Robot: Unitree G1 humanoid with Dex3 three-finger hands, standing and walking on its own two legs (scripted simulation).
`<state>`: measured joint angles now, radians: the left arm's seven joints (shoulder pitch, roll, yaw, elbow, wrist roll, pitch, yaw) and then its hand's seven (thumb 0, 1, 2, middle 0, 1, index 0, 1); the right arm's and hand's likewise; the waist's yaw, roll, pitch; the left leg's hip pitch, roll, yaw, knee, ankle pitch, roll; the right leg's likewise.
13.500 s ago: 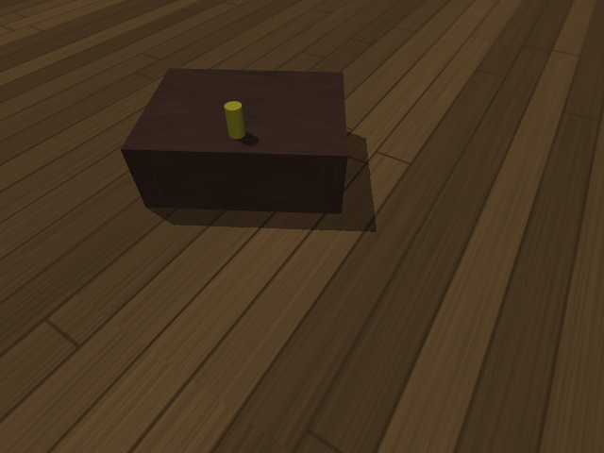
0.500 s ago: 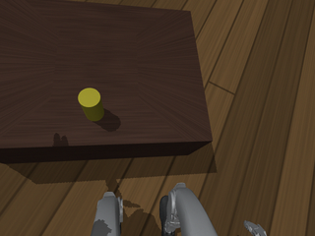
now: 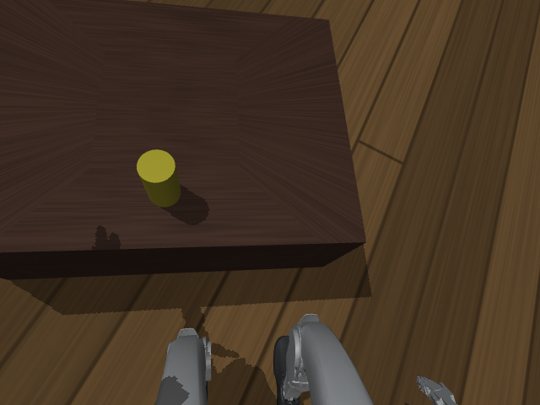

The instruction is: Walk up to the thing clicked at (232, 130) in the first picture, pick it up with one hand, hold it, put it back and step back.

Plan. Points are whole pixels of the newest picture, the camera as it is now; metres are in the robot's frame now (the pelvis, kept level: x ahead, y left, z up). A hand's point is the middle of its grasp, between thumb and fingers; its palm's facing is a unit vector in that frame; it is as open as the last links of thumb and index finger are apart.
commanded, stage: go down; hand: left
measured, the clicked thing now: (160, 180) +0.53 +0.17 -0.25
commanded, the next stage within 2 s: approach in 1.14 s
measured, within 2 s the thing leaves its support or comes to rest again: neither
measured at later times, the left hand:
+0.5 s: hand out of the picture +0.45 +0.38 +0.06, palm faces +0.18 -0.98 +0.01, open 17.3 cm
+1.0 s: hand out of the picture +0.45 +0.38 +0.06, palm faces +0.20 -0.98 +0.02, open 17.5 cm
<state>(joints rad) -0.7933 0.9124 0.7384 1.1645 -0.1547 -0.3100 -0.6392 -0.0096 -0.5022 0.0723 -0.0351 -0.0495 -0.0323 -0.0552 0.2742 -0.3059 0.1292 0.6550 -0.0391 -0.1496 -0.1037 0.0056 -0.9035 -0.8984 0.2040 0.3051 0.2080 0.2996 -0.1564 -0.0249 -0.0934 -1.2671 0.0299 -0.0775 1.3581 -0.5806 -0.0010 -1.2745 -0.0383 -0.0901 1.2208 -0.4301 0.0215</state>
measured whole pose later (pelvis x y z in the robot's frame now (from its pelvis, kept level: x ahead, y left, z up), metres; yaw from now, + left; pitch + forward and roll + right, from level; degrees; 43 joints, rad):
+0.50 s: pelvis +0.00 +0.00 -0.01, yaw +0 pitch +28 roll -5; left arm -0.82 0.91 0.75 1.17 -0.16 -0.33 -0.62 -0.01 -0.50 0.08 -0.03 -0.05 -0.03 -0.06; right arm 0.28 -0.30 0.14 0.66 -0.04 -0.15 -0.10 0.01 -0.90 -0.90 0.20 0.31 0.21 0.30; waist -0.16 -0.03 -0.09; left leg -1.30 0.03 -0.08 1.39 -0.58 0.00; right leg -1.31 -0.04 -0.09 1.25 -0.43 0.02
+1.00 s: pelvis +0.00 -0.01 -0.01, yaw +0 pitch +28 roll -5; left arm -0.81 0.92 0.77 1.17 -0.16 -0.33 -0.63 -0.01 -0.55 0.08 -0.03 -0.07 -0.04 -0.07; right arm 0.27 -0.31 0.13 0.65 -0.03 -0.15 -0.10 0.01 -0.90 -0.90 0.20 0.31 0.21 0.30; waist -0.16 -0.03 -0.09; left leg -1.30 0.03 -0.08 1.38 -0.58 -0.01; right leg -1.31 -0.04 -0.09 1.25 -0.43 0.01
